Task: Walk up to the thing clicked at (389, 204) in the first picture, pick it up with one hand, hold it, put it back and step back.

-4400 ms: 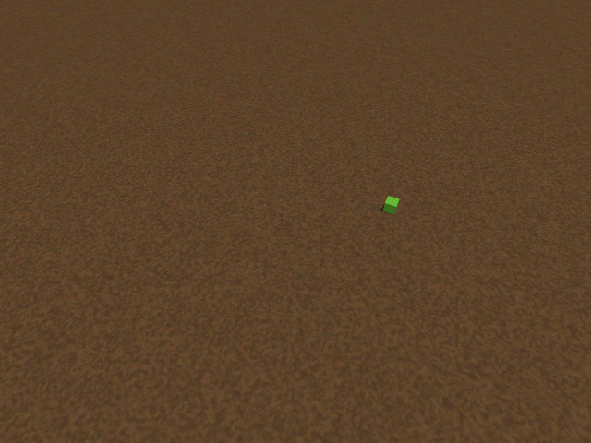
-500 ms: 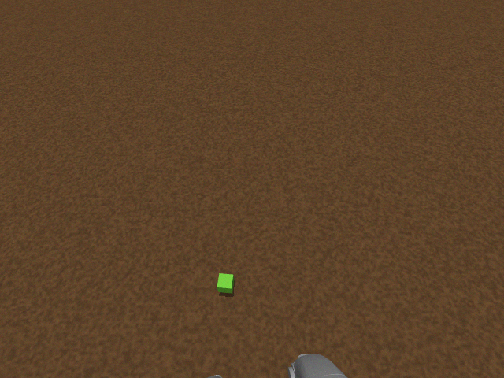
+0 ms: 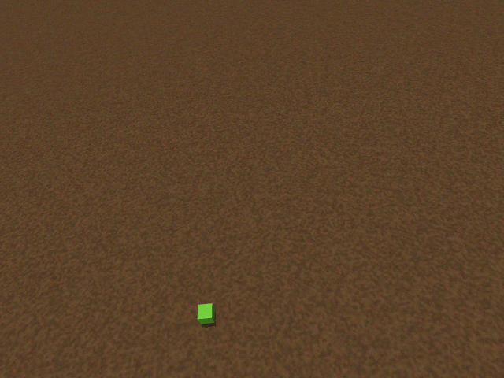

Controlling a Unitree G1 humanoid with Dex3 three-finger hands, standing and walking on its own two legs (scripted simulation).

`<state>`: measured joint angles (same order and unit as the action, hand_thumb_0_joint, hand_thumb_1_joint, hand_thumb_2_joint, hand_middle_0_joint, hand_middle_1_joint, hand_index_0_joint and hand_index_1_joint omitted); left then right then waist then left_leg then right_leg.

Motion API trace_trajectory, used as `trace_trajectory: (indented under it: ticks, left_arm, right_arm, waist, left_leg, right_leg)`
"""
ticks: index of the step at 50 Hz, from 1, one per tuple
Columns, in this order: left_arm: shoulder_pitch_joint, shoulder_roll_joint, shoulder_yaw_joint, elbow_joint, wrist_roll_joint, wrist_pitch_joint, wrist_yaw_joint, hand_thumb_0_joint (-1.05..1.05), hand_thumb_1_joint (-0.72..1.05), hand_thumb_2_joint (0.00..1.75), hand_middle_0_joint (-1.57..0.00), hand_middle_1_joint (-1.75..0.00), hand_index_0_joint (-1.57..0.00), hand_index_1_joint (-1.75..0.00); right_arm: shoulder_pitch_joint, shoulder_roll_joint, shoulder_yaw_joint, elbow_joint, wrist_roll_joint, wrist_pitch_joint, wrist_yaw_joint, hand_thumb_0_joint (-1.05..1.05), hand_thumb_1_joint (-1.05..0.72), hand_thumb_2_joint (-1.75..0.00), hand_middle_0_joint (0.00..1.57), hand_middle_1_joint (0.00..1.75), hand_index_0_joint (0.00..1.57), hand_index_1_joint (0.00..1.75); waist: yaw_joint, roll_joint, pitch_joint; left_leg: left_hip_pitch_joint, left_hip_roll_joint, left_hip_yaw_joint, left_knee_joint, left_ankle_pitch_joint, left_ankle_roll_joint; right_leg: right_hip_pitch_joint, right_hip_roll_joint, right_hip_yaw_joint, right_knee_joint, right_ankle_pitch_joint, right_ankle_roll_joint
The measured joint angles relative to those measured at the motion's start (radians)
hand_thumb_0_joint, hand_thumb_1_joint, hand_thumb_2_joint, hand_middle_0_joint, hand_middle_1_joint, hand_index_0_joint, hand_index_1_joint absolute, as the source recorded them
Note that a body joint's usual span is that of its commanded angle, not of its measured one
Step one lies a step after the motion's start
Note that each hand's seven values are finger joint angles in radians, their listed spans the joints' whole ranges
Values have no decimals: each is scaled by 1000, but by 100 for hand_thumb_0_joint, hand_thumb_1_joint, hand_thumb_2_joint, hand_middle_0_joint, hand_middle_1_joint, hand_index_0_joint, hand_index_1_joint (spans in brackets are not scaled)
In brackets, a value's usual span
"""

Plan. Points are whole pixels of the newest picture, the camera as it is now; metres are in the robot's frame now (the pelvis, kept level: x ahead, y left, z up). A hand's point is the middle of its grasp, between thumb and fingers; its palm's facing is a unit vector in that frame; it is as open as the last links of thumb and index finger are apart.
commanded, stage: walk up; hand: left
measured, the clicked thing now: (206, 313) +0.50 +0.26 -0.72
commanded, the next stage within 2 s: none
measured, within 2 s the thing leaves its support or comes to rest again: neither
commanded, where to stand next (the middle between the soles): +0.11 +0.03 m, yaw +1 degrees
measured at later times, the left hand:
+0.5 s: hand out of the picture +0.13 +0.27 -0.14, palm faces -0.02 -0.94 -0.35, open 7.3 cm
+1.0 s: hand out of the picture +0.13 +0.28 -0.12, palm faces -0.02 -0.94 -0.35, open 7.3 cm
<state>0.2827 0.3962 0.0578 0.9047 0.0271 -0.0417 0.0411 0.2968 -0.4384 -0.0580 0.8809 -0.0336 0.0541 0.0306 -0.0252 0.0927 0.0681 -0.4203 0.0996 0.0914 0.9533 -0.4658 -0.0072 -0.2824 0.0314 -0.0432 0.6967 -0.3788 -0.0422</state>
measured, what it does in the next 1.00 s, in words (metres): steps on the spot: left foot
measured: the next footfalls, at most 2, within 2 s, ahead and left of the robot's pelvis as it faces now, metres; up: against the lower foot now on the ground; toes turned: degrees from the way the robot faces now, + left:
left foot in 0.18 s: +0.09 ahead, +0.17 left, +0.00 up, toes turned +1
right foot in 1.74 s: +0.22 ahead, -0.06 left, +0.00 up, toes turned +0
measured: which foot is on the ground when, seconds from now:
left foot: up 0.00-0.16, down 0.18-1.00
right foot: down 0.00-1.00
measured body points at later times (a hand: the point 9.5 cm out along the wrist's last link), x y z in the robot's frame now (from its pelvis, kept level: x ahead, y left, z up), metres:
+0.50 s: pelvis +0.02 +0.02 +0.02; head +0.04 +0.02 +0.47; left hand +0.13 +0.32 -0.11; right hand +0.13 -0.28 -0.11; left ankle +0.05 +0.17 -0.72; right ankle +0.00 -0.10 -0.72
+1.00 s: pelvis +0.02 +0.02 +0.03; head +0.04 +0.02 +0.48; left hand +0.13 +0.33 -0.10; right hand +0.09 -0.28 -0.11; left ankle +0.05 +0.17 -0.72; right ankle +0.00 -0.10 -0.72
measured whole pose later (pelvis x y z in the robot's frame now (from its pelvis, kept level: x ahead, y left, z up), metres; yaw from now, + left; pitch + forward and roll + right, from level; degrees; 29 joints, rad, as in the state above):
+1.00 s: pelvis +0.02 +0.02 +0.03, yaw -1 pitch -2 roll +0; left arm 0.03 0.34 0.03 1.17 0.01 -0.01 -0.01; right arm 0.09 -0.35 0.01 1.16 -0.01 -0.01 0.01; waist -0.02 0.02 0.07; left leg -0.19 0.06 0.01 0.38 -0.16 -0.05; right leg -0.11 -0.01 -0.01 0.37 -0.23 0.01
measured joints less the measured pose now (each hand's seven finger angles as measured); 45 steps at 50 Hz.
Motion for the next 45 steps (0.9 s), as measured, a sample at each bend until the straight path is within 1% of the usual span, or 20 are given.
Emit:
trace_trajectory:
  ticks: [2, 4, 6, 8, 9, 10, 11, 13, 16, 20, 27, 34, 45]
  left_arm:
    - [6, -8, -8, 19, -4, -1, 3, 0, 90, 90, -20, -30, -21, -30]
    - [4, -11, -12, 34, -4, -3, 2, 0, 90, 90, -20, -30, -21, -30]
    - [-5, -14, -17, 44, -2, -7, -1, 0, 90, 90, -20, -30, -21, -30]
    - [-24, -15, -22, 51, -6, -6, -5, 0, 90, 90, -20, -30, -21, -30]
    - [-38, -15, -24, 54, -10, -4, -7, 0, 90, 90, -20, -30, -21, -30]
    - [-57, -13, -25, 59, -15, 1, -7, 0, 90, 90, -20, -30, -21, -30]
    - [-76, -15, -26, 64, -20, 6, -7, 0, 90, 90, -20, -30, -21, -30]
    - [-110, -25, -33, 79, -26, 11, -7, 0, 90, 90, -20, -30, -21, -30]
    - [-148, -36, -43, 114, -23, 8, -13, 0, 90, 90, -20, -30, -21, -30]
    - [-192, -47, -54, 161, -25, 9, -22, 0, 90, 90, -20, -30, -21, -30]
    - [-253, -51, -52, 214, -24, 15, -31, 0, 90, 90, -20, -30, -21, -30]
    - [-272, -42, -41, 244, -20, 22, -41, 0, 90, 90, -20, -30, -21, -30]
    - [-254, -47, -29, 261, -18, 34, -50, 0, 90, 90, -20, -30, -21, -30]
  right_arm:
    - [-29, 8, 8, 2, 13, -12, -2, 1, -91, -90, 20, 30, 20, 30]
    - [-52, 17, 15, 9, 23, -23, -4, 1, -91, -90, 20, 30, 20, 30]
    - [-73, 27, 21, 23, 30, -29, -8, 1, -91, -90, 20, 30, 20, 30]
    - [-95, 35, 27, 39, 34, -38, -12, 0, -91, -90, 20, 30, 20, 30]
    - [-106, 39, 28, 47, 34, -45, -14, 0, -91, -90, 20, 30, 20, 30]
    - [-122, 49, 28, 59, 33, -51, -18, 0, -91, -90, 20, 30, 20, 30]
    - [-135, 56, 31, 68, 32, -56, -19, 0, -91, -90, 20, 30, 20, 30]
    - [-159, 61, 40, 84, 38, -64, -18, 0, -91, -90, 20, 30, 20, 30]
    - [-197, 72, 54, 116, 42, -62, -18, 0, -91, -90, 20, 30, 20, 30]
    - [-239, 79, 64, 156, 44, -68, -18, 0, -91, -90, 20, 30, 20, 30]
    - [-272, 80, 72, 221, 41, -70, -18, 0, -90, -90, 20, 30, 20, 30]
    - [-266, 75, 71, 253, 36, -69, -16, 0, -91, -90, 20, 30, 20, 30]
    - [-219, 77, 64, 276, 28, -64, -16, 0, -91, -90, 20, 30, 20, 30]
  waist:
    - [15, 11, 14]
    - [27, 8, 20]
    - [37, -3, 24]
    - [42, -21, 28]
    - [43, -31, 31]
    - [46, -57, 41]
    - [51, -75, 47]
    - [55, -79, 46]
    - [49, -84, 34]
    - [35, -97, 18]
    - [25, -91, 1]
    - [15, -75, -4]
    - [9, -64, -2]
  left_leg:
    - [-23, -14, -67, 16, 18, 4]
    - [-21, -22, -110, -20, 27, 6]
    - [1, -25, -129, -92, 45, 10]
    - [43, -27, -119, -199, 106, 13]
    - [64, -32, -112, -248, 157, 2]
    - [73, -47, -101, -262, 167, -22]
    - [76, -56, -93, -267, 166, -36]
    - [70, -50, -93, -262, 159, -45]
    - [77, -38, -99, -280, 164, -48]
    - [107, -42, -93, -335, 191, -44]
    - [163, -35, -87, -439, 245, -42]
    - [199, -32, -85, -518, 287, -42]
    - [226, -35, -85, -569, 308, -41]
  right_leg:
    - [11, 5, 9, -13, 7, 4]
    - [16, -1, 16, -12, 2, 7]
    - [12, -11, 21, 2, -11, 12]
    - [1, -27, 23, 30, -30, 19]
    - [-8, -36, 23, 51, -43, 24]
    - [-15, -55, 32, 71, -55, 30]
    - [-20, -65, 40, 79, -58, 34]
    - [-16, -60, 40, 60, -48, 40]
    - [6, -47, 34, 11, -24, 40]
    - [34, -51, 38, -45, 5, 45]
    - [93, -44, 40, -166, 71, 50]
    - [132, -40, 39, -252, 119, 51]
    - [166, -43, 36, -315, 145, 54]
